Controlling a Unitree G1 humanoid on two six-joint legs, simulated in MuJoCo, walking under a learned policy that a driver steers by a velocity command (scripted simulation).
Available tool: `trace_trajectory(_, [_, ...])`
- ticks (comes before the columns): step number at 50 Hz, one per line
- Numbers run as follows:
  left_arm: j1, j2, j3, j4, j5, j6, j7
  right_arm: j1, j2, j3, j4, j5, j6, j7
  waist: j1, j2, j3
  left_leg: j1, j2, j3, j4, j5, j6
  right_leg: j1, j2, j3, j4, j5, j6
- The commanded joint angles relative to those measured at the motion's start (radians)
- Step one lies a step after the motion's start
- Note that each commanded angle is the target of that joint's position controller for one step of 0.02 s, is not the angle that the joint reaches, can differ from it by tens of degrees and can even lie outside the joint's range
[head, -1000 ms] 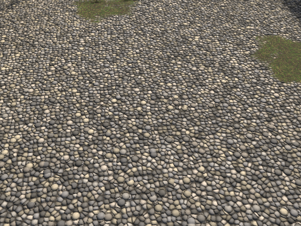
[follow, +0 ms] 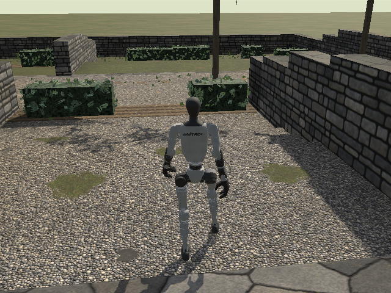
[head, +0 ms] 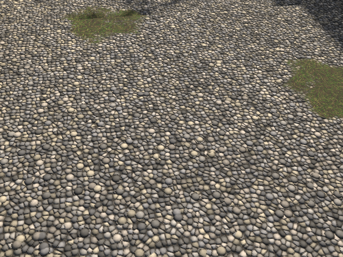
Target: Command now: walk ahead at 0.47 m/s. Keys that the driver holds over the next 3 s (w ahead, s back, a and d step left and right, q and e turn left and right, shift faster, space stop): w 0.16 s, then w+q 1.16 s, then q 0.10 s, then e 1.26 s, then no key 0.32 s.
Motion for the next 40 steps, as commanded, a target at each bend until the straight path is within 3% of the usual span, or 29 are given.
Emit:
trace_trajectory(1, [-0.165,0.014,-0.013,-0.089,-0.005,-0.015,-0.018,0.043,-0.168,-0.031,-0.025,0.007,-0.004,-0.010,-0.003,0.103,0.133,-0.057,0.244,-0.114,-0.098,0.313,0.102,-0.015,0.026,-0.034,-0.111,0.062,0.004])
trace_trajectory(4, [-0.235,0.019,-0.021,-0.123,-0.008,-0.028,-0.040,0.073,-0.173,-0.037,-0.010,0.010,0.007,-0.007,-0.010,0.102,0.158,0.046,0.286,-0.114,-0.048,0.386,0.111,-0.040,0.033,-0.039,-0.170,-0.006,-0.026])
trace_trajectory(6, [-0.221,0.043,-0.015,-0.131,-0.009,-0.036,-0.052,0.059,-0.194,-0.046,-0.013,0.011,0.014,-0.006,0.019,0.119,0.133,0.096,0.302,-0.104,0.023,0.561,0.102,0.027,0.057,-0.059,-0.204,-0.083,-0.056])
trace_trajectory(7, [-0.173,0.068,-0.004,-0.123,-0.007,-0.039,-0.052,0.039,-0.213,-0.052,-0.020,0.009,0.017,-0.006,0.054,0.144,0.088,0.105,0.301,-0.098,0.090,0.757,0.092,0.125,0.089,-0.082,-0.205,-0.122,-0.074])
trace_trajectory(8, [-0.056,0.103,0.014,-0.093,-0.006,-0.040,-0.048,0.018,-0.223,-0.054,-0.027,0.011,0.022,-0.006,0.118,0.168,0.009,0.095,0.286,-0.080,0.217,0.951,0.079,0.293,0.129,-0.110,-0.209,-0.126,-0.098])
trace_trajectory(9, [0.137,0.152,0.039,-0.038,-0.008,-0.039,-0.039,-0.012,-0.211,-0.048,-0.041,0.009,0.024,-0.001,0.210,0.165,-0.099,-0.030,0.243,-0.066,0.427,0.965,0.051,0.581,0.113,-0.077,-0.209,-0.082,-0.139])
trace_trajectory(10, [0.340,0.235,0.059,-0.001,0.007,-0.035,-0.024,-0.015,-0.175,-0.030,-0.070,-0.008,0.019,0.004,0.262,0.034,-0.270,-0.294,0.163,-0.039,0.764,0.560,0.022,0.937,-0.115,0.189,-0.183,-0.103,-0.205])
trace_trajectory(11, [0.373,0.245,0.051,0.019,0.020,-0.032,-0.031,0.132,-0.026,0.009,-0.058,0.015,-0.003,0.019,0.169,-0.226,-0.441,-0.630,-0.020,-0.126,1.089,-0.298,-0.018,1.208,-0.350,0.687,-0.336,-0.310,-0.358])
trace_trajectory(12, [0.335,0.149,0.028,0.014,0.012,-0.032,-0.028,0.030,-0.158,-0.024,-0.058,0.047,-0.026,0.021,0.207,-0.113,-0.336,-0.714,0.027,-0.233,1.179,-0.296,0.005,1.104,-0.306,0.664,-0.410,-0.387,-0.299])
trace_trajectory(13, [0.226,0.109,0.013,0.000,0.007,-0.038,-0.022,-0.077,-0.203,-0.041,-0.101,0.066,-0.033,0.015,0.180,-0.089,-0.166,-0.758,0.079,-0.190,1.165,-0.198,0.016,0.930,-0.277,0.478,-0.441,-0.319,-0.246])
trace_trajectory(14, [0.146,0.081,0.003,-0.011,0.010,-0.048,-0.024,-0.122,-0.190,-0.043,-0.111,0.060,-0.030,0.002,0.139,0.006,-0.088,-0.705,0.130,-0.167,1.115,-0.106,0.013,0.763,-0.242,0.355,-0.478,-0.213,-0.215])
trace_trajectory(15, [0.109,0.051,-0.005,-0.006,0.019,-0.057,-0.029,-0.133,-0.176,-0.053,-0.110,0.043,-0.018,-0.007,0.107,0.018,-0.036,-0.660,0.158,-0.161,1.062,-0.053,0.011,0.648,-0.203,0.256,-0.511,-0.156,-0.190])
trace_trajectory(17, [0.107,0.027,-0.011,0.019,0.030,-0.061,-0.031,-0.077,-0.121,-0.055,-0.104,0.043,0.012,-0.006,0.060,-0.031,-0.019,-0.574,0.188,-0.168,1.012,-0.008,0.015,0.545,-0.162,0.143,-0.565,-0.142,-0.167])
trace_trajectory(20, [0.131,0.073,-0.001,0.044,0.033,-0.064,-0.015,-0.130,-0.113,-0.059,-0.139,0.042,0.039,-0.008,0.047,-0.027,0.043,-0.654,0.202,-0.169,0.946,0.064,0.000,0.494,-0.161,0.037,-0.615,-0.088,-0.170])
trace_trajectory(24, [0.171,0.098,0.003,0.056,0.040,-0.055,0.008,-0.245,-0.123,-0.060,-0.194,0.027,0.036,0.010,0.064,-0.010,0.074,-0.749,0.187,-0.168,0.752,0.262,-0.020,0.543,-0.146,-0.075,-0.624,-0.005,-0.151])
trace_trajectory(27, [0.210,0.120,0.004,0.058,0.031,-0.048,0.019,-0.364,-0.108,-0.046,-0.242,0.020,0.031,0.032,0.103,0.004,0.096,-0.717,0.170,-0.084,0.579,0.366,-0.019,0.572,-0.136,-0.156,-0.627,0.022,-0.128])
trace_trajectory(31, [0.295,0.150,0.014,0.076,0.015,-0.021,0.026,-0.491,-0.101,-0.032,-0.319,0.021,0.033,0.060,0.143,0.013,0.128,-0.777,0.149,-0.025,0.461,0.292,0.002,0.751,-0.187,-0.199,-0.558,0.108,-0.116])
trace_trajectory(32, [0.297,0.160,0.017,0.075,0.011,-0.013,0.027,-0.501,-0.107,-0.033,-0.337,0.023,0.034,0.068,0.137,0.004,0.126,-0.770,0.137,-0.007,0.444,0.244,0.013,0.787,-0.200,-0.209,-0.526,0.173,-0.110])
trace_trajectory(34, [0.270,0.189,0.026,0.057,0.007,0.002,0.033,-0.468,-0.142,-0.047,-0.359,0.026,0.037,0.080,0.094,-0.038,0.077,-0.664,0.079,0.051,0.435,0.139,0.047,0.822,-0.210,-0.238,-0.409,0.487,-0.088])
trace_trajectory(35, [0.255,0.205,0.031,0.046,0.007,0.010,0.037,-0.400,-0.171,-0.062,-0.354,0.028,0.039,0.082,0.050,-0.063,0.028,-0.564,0.038,0.078,0.442,0.088,0.069,0.823,-0.209,-0.249,-0.297,0.644,-0.076])
trace_trajectory(36, [0.233,0.214,0.032,0.035,0.005,0.019,0.040,-0.268,-0.216,-0.087,-0.329,0.032,0.040,0.080,-0.026,-0.067,-0.043,-0.391,-0.006,0.091,0.404,0.094,0.099,0.784,-0.189,-0.262,-0.118,0.711,-0.056])
trace_trajectory(37, [0.228,0.206,0.027,0.020,0.007,0.019,0.042,-0.099,-0.290,-0.125,-0.289,0.033,0.045,0.064,-0.106,-0.023,-0.129,-0.107,-0.007,0.017,0.345,0.139,0.143,0.617,-0.148,-0.269,0.142,0.554,-0.014])
trace_trajectory(38, [0.310,0.072,-0.010,-0.024,0.041,-0.002,0.028,-0.038,-0.405,-0.151,-0.276,0.031,0.049,0.044,-0.030,0.235,-0.223,0.255,0.251,-0.449,0.329,0.110,0.282,0.193,-0.003,-0.244,0.521,-0.249,0.047])
trace_trajectory(39, [0.288,0.064,-0.025,-0.061,0.013,-0.053,0.010,-0.028,-0.392,-0.135,-0.308,0.018,0.037,0.047,-0.016,0.232,-0.382,0.413,0.397,-0.917,0.127,-0.024,0.410,-0.021,0.140,0.002,0.718,-0.659,0.052])
trace_trajectory(40, [0.145,0.141,-0.004,-0.095,-0.028,-0.084,-0.001,-0.038,-0.314,-0.113,-0.304,0.005,0.027,0.050,-0.059,0.138,-0.284,0.370,0.363,-0.797,0.082,0.017,0.334,-0.132,0.081,0.081,0.733,-0.582,0.021])
Next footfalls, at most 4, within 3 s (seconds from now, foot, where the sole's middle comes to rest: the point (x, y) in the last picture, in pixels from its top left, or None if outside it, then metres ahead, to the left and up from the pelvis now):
0.18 right None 0.30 -0.13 -0.78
0.74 left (125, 242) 0.58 0.14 -0.78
1.24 right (138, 168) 0.92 0.09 -0.78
1.66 left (71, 177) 0.89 0.39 -0.78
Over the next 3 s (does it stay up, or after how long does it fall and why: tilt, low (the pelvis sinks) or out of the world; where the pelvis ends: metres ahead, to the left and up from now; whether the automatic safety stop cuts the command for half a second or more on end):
stays up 0.90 0.20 -0.01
